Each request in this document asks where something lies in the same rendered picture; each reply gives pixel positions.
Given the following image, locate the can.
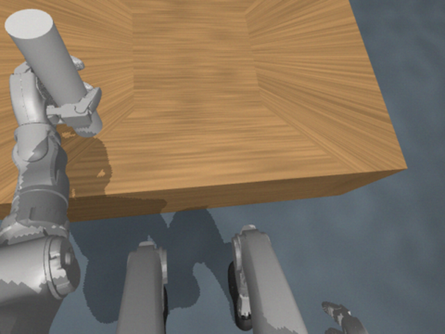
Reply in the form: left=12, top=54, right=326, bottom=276
left=5, top=9, right=103, bottom=138

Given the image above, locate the right robot hand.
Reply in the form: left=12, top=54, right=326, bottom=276
left=322, top=301, right=369, bottom=334

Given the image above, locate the left robot hand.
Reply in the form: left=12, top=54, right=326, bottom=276
left=9, top=55, right=102, bottom=130

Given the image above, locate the right robot foot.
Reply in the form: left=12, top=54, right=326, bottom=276
left=228, top=261, right=252, bottom=331

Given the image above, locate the left robot arm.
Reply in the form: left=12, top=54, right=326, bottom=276
left=0, top=122, right=81, bottom=334

